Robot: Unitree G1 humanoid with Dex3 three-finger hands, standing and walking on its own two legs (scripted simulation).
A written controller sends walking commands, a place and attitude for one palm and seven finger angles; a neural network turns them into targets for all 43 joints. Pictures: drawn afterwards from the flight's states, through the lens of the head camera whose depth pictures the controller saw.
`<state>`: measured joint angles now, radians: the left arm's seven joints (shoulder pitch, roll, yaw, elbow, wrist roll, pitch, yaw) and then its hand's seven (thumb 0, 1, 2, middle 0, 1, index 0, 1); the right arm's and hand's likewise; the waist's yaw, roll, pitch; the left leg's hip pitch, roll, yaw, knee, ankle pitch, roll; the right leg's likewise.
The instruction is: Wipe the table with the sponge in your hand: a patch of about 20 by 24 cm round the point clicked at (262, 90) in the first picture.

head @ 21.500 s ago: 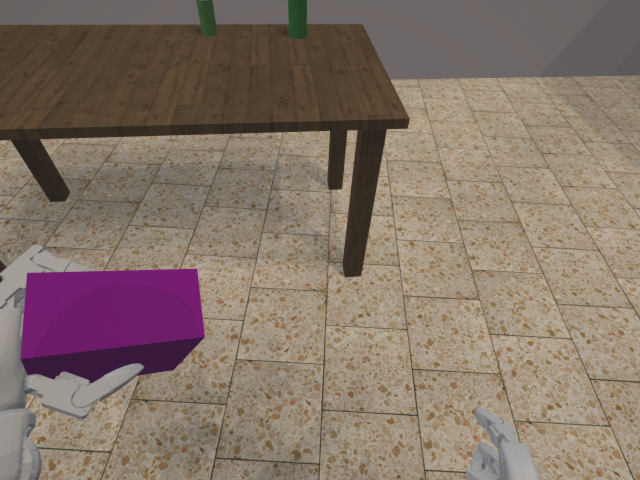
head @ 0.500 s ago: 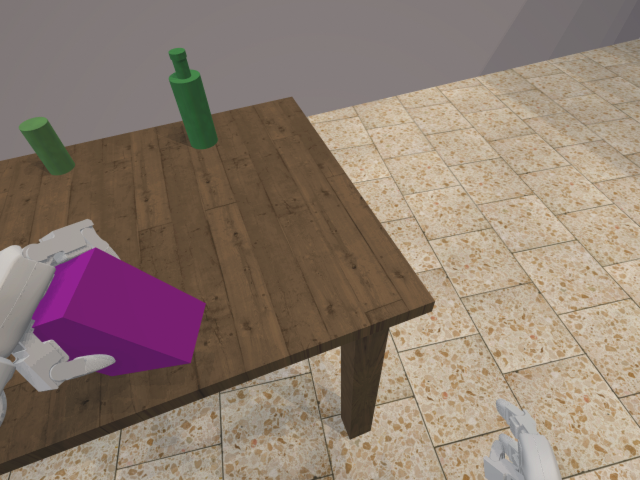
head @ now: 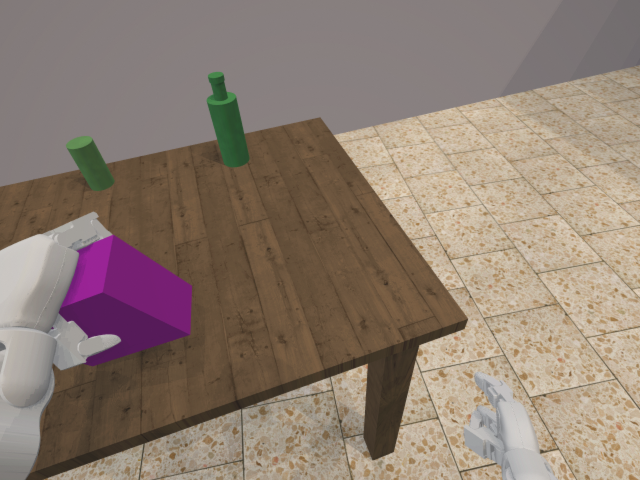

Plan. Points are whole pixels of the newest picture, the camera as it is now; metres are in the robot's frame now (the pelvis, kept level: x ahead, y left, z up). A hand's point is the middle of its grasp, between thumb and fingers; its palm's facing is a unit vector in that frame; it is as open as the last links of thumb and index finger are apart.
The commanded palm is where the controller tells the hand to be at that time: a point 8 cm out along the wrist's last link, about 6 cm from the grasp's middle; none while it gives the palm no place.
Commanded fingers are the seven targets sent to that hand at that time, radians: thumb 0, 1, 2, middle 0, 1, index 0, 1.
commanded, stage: turn the palm down, sponge in hand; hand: left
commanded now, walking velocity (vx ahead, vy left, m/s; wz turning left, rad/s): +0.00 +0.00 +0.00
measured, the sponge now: (116, 314) +0.24 +0.28 +0.12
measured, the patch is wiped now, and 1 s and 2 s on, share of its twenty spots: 0.00 0.00 0.00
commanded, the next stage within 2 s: move the sponge above the wiping area in 0.90 s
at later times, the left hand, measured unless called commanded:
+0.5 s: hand (48, 292) +0.23 +0.32 +0.18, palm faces +0.24 -0.08 -0.97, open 10.6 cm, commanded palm +0.18 +0.28 +0.21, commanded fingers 0.00 0.10 1.30 -1.20 -1.60 -1.20 -1.60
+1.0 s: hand (118, 311) +0.24 +0.26 +0.14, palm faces +0.06 -0.14 -0.99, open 10.6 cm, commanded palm +0.19 +0.26 +0.21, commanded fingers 0.00 0.10 1.30 -1.20 -1.60 -1.20 -1.60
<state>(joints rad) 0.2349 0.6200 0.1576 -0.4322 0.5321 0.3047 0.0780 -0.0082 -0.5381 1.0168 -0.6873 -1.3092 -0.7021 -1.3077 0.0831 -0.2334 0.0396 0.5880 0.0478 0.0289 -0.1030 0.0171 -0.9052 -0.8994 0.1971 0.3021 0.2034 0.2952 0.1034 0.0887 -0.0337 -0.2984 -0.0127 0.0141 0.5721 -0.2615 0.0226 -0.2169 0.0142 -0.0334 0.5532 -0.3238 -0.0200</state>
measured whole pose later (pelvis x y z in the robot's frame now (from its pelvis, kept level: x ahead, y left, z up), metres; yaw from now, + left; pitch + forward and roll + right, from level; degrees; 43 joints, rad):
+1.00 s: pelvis +0.00 -0.02 +0.01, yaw +0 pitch -2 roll +1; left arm 0.11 0.53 -0.01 -0.28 0.80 0.52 -0.09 0.00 -0.53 1.02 -0.69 -1.30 -0.71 -1.29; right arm -0.03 -0.28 0.05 0.64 0.06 0.04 -0.07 0.02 -0.91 -0.90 0.20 0.30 0.20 0.30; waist 0.12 0.14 0.00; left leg -0.20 0.00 0.00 0.43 -0.20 0.00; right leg -0.14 0.03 -0.04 0.46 -0.29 -0.05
